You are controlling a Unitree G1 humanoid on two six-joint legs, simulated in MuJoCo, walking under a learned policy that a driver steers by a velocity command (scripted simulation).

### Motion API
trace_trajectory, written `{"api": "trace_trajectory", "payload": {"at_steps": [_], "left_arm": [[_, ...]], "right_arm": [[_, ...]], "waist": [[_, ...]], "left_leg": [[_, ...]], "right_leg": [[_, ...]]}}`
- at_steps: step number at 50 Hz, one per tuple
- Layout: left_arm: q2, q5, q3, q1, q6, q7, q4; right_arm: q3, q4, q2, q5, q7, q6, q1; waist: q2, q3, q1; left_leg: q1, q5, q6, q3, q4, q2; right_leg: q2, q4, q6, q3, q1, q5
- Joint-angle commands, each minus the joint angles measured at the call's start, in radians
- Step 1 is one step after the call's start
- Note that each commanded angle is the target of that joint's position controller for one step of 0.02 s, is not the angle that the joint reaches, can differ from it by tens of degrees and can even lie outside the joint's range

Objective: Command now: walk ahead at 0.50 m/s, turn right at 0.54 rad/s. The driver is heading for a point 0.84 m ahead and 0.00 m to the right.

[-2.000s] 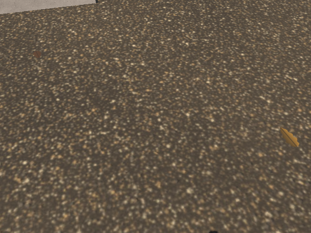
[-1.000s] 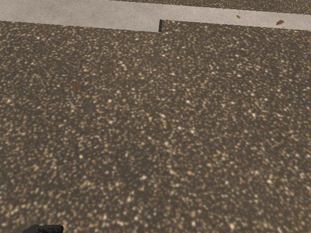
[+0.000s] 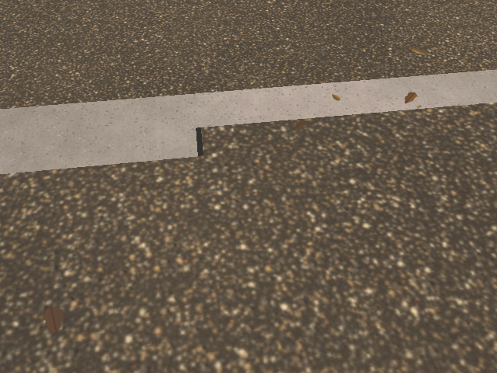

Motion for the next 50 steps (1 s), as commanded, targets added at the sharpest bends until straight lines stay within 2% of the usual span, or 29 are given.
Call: {"api": "trace_trajectory", "payload": {"at_steps": [1, 4, 6, 7, 8, 9, 10, 11, 12, 13, 14, 15, 18, 21, 26, 31, 34, 35, 36, 37, 38, 39, 40, 41, 42, 43, 46, 48, 50], "left_arm": [[0.011, 0.002, -0.009, -0.073, -0.011, -0.021, -0.086], [0.03, 0.002, -0.005, -0.135, -0.006, -0.034, -0.126], [0.056, 0.005, 0.009, -0.116, -0.001, -0.039, -0.14], [0.081, 0.006, 0.023, -0.053, 0.002, -0.037, -0.13], [0.121, 0.003, 0.05, 0.091, 0.005, -0.032, -0.094], [0.198, -0.001, 0.088, 0.273, 0.014, -0.015, -0.044], [0.325, -0.013, 0.104, 0.252, 0.008, -0.003, -0.047], [0.237, -0.002, 0.073, 0.283, -0.01, -0.007, -0.082], [0.169, 0.012, 0.053, 0.256, -0.024, -0.013, -0.062], [0.145, 0.012, 0.043, 0.194, -0.033, -0.012, -0.063], [0.103, 0.016, 0.029, 0.118, -0.036, -0.01, -0.067], [0.072, 0.03, 0.016, 0.077, -0.042, -0.007, -0.074], [0.082, 0.034, 0.018, 0.064, -0.068, -0.006, -0.051], [0.091, 0.041, 0.021, 0.09, -0.08, 0.005, -0.015], [0.101, 0.037, 0.019, 0.106, -0.082, 0.019, 0.022], [0.114, 0.022, 0.028, 0.169, -0.05, 0.027, 0.078], [0.152, 0.016, 0.039, 0.142, -0.024, 0.045, 0.074], [0.164, 0.016, 0.041, 0.132, -0.015, 0.053, 0.07], [0.168, 0.015, 0.04, 0.113, -0.008, 0.059, 0.065], [0.156, 0.019, 0.031, 0.108, -0.015, 0.065, 0.051], [0.003, 0.053, -0.017, 0.22, -0.045, 0.041, 0.008], [0.056, 0.021, -0.016, 0.152, -0.09, 0.02, 0.001], [0.111, -0.019, -0.002, 0.049, -0.117, 0.006, -0.03], [0.104, -0.015, -0.008, 0.014, -0.13, 0.007, -0.044], [0.104, 0.012, -0.002, -0.001, -0.131, 0.013, -0.04], [0.115, 0.029, 0.007, 0.014, -0.121, 0.016, -0.038], [0.08, 0.038, 0.002, 0.049, -0.087, 0.019, -0.044], [0.05, 0.041, -0.011, -0.019, -0.079, 0.023, -0.068], [0.028, 0.039, -0.02, -0.096, -0.081, 0.019, -0.084]], "right_arm": [[-0.037, -0.066, -0.166, 0.011, -0.009, -0.01, -0.069], [-0.047, -0.042, -0.192, 0.028, -0.009, 0.009, -0.036], [-0.055, -0.038, -0.22, 0.037, -0.011, 0.023, -0.041], [-0.059, -0.04, -0.234, 0.042, -0.014, 0.031, -0.049], [-0.055, -0.044, -0.229, 0.047, -0.016, 0.039, -0.064], [-0.04, -0.054, -0.194, 0.028, -0.021, 0.036, -0.045], [0.013, -0.111, -0.041, -0.022, -0.007, 0.014, 0.058], [0.013, -0.097, -0.097, 0.016, 0.008, -0.023, 0.003], [-0.007, -0.109, -0.163, 0.065, 0.015, -0.036, -0.091], [0.0, -0.114, -0.148, 0.061, 0.01, -0.042, -0.118], [-0.002, -0.097, -0.146, 0.039, 0.003, -0.038, -0.125], [-0.007, -0.082, -0.149, 0.032, 0.004, -0.024, -0.096], [-0.002, -0.05, -0.108, 0.031, 0.005, 0.02, -0.049], [0.002, -0.063, -0.089, 0.029, 0.001, 0.033, -0.117], [0.013, -0.091, -0.059, 0.031, 0.022, 0.019, -0.228], [0.025, -0.153, -0.044, 0.028, 0.056, 0.016, -0.324], [0.009, -0.175, -0.077, 0.028, 0.07, 0.021, -0.281], [-0.006, -0.166, -0.104, 0.027, 0.069, 0.026, -0.211], [-0.03, -0.139, -0.15, 0.029, 0.062, 0.028, -0.076], [-0.061, -0.109, -0.219, 0.029, 0.044, 0.035, 0.089], [-0.078, -0.106, -0.314, 0.036, 0.032, 0.034, 0.115], [-0.058, -0.122, -0.248, 0.033, 0.031, 0.027, 0.137], [-0.045, -0.123, -0.197, 0.025, 0.027, 0.022, 0.101], [-0.037, -0.136, -0.168, 0.028, 0.025, 0.019, 0.036], [-0.027, -0.151, -0.139, 0.028, 0.025, 0.019, -0.033], [-0.017, -0.168, -0.115, 0.017, 0.02, 0.019, -0.07], [-0.022, -0.185, -0.14, 0.018, 0.007, 0.02, -0.094], [-0.033, -0.181, -0.173, 0.023, -0.005, 0.023, -0.078], [-0.036, -0.174, -0.182, 0.029, -0.013, 0.031, -0.052]], "waist": [[0.084, 0.045, 0.011], [0.089, 0.063, 0.003], [0.113, 0.03, 0.034], [0.126, -0.017, 0.075], [0.11, -0.091, 0.16], [0.043, -0.186, 0.234], [-0.257, -0.255, 0.114], [-0.138, -0.425, 0.178], [-0.061, -0.279, 0.198], [-0.021, -0.189, 0.163], [0.006, -0.125, 0.125], [-0.019, -0.104, 0.088], [-0.007, -0.07, 0.053], [0.009, -0.014, 0.072], [0.001, 0.035, 0.12], [0.013, 0.073, 0.155], [-0.041, 0.006, 0.104], [-0.062, -0.044, 0.061], [-0.051, -0.116, -0.018], [0.021, -0.21, -0.1], [0.282, -0.306, 0.003], [0.211, -0.432, -0.052], [0.157, -0.29, -0.075], [0.07, -0.192, -0.036], [0.023, -0.11, 0.009], [0.037, -0.083, 0.045], [0.069, -0.049, 0.086], [0.08, -0.026, 0.07], [0.103, -0.024, 0.034]], "left_leg": [[-0.037, 0.285, 0.149, -0.065, -0.111, 0.282], [0.059, 0.338, 0.124, -0.031, -0.066, 0.311], [0.103, 0.6, 0.102, 0.002, 0.044, 0.315], [0.105, 0.765, 0.088, 0.022, 0.158, 0.306], [0.054, 0.836, 0.061, 0.057, 0.354, 0.272], [-0.155, 0.643, 0.015, 0.064, 0.637, 0.231], [-0.629, -0.28, -0.055, 0.015, 1.013, 0.045], [-0.722, -0.378, -0.041, -0.231, 1.14, 0.013], [-0.797, -0.285, -0.014, -0.238, 1.144, 0.065], [-0.777, -0.199, 0.004, -0.23, 1.072, 0.115], [-0.718, -0.139, 0.003, -0.226, 1.0, 0.156], [-0.638, -0.094, 0.003, -0.239, 0.96, 0.182], [-0.579, -0.008, -0.017, -0.236, 0.891, 0.187], [-0.663, 0.144, -0.036, -0.263, 0.757, 0.171], [-0.629, 0.39, -0.022, -0.219, 0.47, 0.118], [-0.716, 0.287, 0.021, -0.172, 0.352, 0.091], [-0.605, 0.121, 0.072, -0.087, 0.352, 0.019], [-0.507, 0.073, 0.094, -0.063, 0.362, -0.018], [-0.313, 0.099, 0.127, -0.061, 0.32, -0.052], [-0.007, 0.134, 0.184, -0.21, 0.278, 0.017], [0.382, 0.055, 0.38, -0.742, 0.25, 0.288], [0.488, -0.073, 0.446, -1.024, 0.099, 0.357], [0.403, -0.052, 0.38, -0.866, 0.07, 0.323], [0.25, 0.013, 0.338, -0.742, 0.064, 0.28], [0.092, 0.126, 0.312, -0.653, 0.048, 0.241], [-0.012, 0.22, 0.306, -0.595, 0.024, 0.212], [-0.179, 0.347, 0.308, -0.505, -0.018, 0.174], [-0.256, 0.35, 0.279, -0.437, -0.025, 0.129], [-0.292, 0.286, 0.234, -0.393, -0.005, 0.081]], "right_leg": [[-0.005, -0.123, -0.017, -0.029, 0.036, 0.085], [0.012, -0.193, -0.052, -0.061, 0.029, 0.01], [0.063, -0.211, -0.09, -0.113, 0.107, -0.092], [0.105, -0.217, -0.113, -0.146, 0.207, -0.136], [0.158, -0.275, -0.146, -0.17, 0.404, -0.097], [0.131, -0.294, -0.193, -0.065, 0.714, -0.065], [-0.15, -0.375, -0.375, 0.492, 1.05, -0.19], [-0.252, -0.551, -0.43, 0.777, 1.105, -0.344], [-0.23, -0.57, -0.363, 0.618, 1.014, -0.275], [-0.194, -0.559, -0.322, 0.48, 0.87, -0.184], [-0.159, -0.563, -0.29, 0.363, 0.732, -0.062], [-0.13, -0.588, -0.274, 0.284, 0.633, 0.025], [-0.113, -0.674, -0.269, 0.155, 0.529, 0.124], [-0.095, -0.716, -0.241, 0.04, 0.545, 0.164], [-0.073, -0.758, -0.176, -0.108, 0.588, 0.134], [-0.139, -0.683, -0.166, -0.157, 0.802, 0.294], [-0.151, -0.514, -0.135, -0.195, 0.866, 0.745], [-0.145, -0.401, -0.121, -0.208, 0.862, 0.891], [-0.119, -0.216, -0.096, -0.229, 0.796, 0.909], [-0.078, 0.06, -0.057, -0.23, 0.582, 0.669], [0.135, 0.44, 0.016, -0.177, 0.105, -0.318], [0.188, 0.59, 0.011, 0.046, -0.056, -0.526], [0.117, 0.566, -0.016, 0.078, -0.142, -0.44], [0.07, 0.469, -0.029, 0.066, -0.12, -0.357], [0.041, 0.367, -0.02, 0.052, -0.064, -0.318], [0.021, 0.318, -0.009, 0.053, 0.01, -0.291], [0.016, 0.174, 0.041, 0.016, 0.086, -0.252], [0.036, 0.015, 0.067, -0.009, 0.119, -0.127], [0.072, -0.158, 0.074, -0.018, 0.184, 0.045]]}}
